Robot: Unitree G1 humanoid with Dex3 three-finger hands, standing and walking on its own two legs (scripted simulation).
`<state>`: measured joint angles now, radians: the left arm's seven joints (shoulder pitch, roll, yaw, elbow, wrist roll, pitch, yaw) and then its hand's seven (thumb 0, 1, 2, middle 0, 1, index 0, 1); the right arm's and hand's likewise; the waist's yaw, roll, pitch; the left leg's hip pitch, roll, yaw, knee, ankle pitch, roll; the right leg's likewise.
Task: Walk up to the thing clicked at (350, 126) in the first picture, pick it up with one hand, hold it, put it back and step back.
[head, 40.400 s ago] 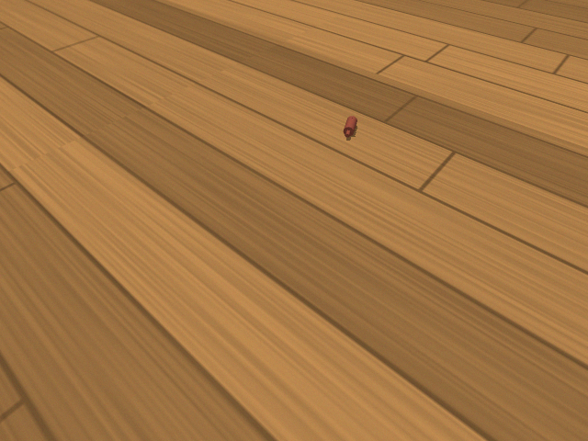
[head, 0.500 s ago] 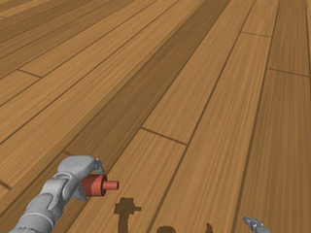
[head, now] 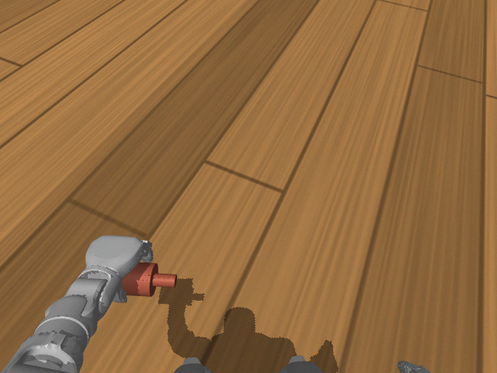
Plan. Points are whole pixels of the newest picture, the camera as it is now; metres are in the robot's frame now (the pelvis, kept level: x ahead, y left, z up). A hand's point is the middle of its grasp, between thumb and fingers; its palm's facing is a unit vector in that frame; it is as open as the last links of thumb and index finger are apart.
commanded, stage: crouch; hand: left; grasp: from above
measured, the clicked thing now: (133, 278) +0.33 +0.22 -0.14
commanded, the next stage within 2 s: lower in 1.52 s
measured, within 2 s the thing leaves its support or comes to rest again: neither
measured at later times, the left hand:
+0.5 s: hand (151, 279) +0.40 +0.23 -0.34, palm faces -0.47 +0.06 -0.88, open 8.9 cm
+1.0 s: hand (162, 280) +0.44 +0.23 -0.48, palm faces -0.47 +0.04 -0.88, open 8.8 cm
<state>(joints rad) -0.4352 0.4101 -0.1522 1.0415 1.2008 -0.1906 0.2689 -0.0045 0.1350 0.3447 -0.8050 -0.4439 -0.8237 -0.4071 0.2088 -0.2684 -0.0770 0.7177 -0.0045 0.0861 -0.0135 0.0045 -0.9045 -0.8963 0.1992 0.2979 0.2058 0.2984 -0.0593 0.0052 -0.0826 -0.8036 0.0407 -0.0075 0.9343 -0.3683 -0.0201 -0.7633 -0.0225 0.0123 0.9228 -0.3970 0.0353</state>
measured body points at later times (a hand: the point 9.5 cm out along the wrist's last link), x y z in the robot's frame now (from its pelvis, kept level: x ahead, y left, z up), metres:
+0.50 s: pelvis -0.04 +0.01 -0.21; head +0.16 +0.03 +0.20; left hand +0.42 +0.23 -0.29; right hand -0.01 -0.27 -0.33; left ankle +0.05 +0.13 -0.68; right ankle +0.03 -0.14 -0.68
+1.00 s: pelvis -0.05 +0.00 -0.31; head +0.20 +0.05 +0.06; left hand +0.46 +0.23 -0.43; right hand -0.02 -0.28 -0.42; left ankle +0.05 +0.13 -0.68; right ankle +0.03 -0.14 -0.68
